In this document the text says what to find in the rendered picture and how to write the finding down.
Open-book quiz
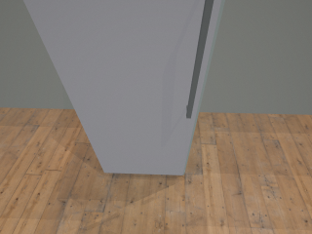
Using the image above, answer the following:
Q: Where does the fridge door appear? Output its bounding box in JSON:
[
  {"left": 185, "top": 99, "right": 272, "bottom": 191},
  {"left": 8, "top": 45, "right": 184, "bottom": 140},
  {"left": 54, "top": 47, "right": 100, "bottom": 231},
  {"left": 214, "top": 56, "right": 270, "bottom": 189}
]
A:
[{"left": 23, "top": 0, "right": 221, "bottom": 176}]

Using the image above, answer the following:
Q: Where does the handle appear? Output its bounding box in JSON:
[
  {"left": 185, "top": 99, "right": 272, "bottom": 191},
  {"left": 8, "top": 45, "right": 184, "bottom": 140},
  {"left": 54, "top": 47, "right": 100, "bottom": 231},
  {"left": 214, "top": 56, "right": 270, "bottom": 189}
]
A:
[{"left": 186, "top": 0, "right": 214, "bottom": 119}]

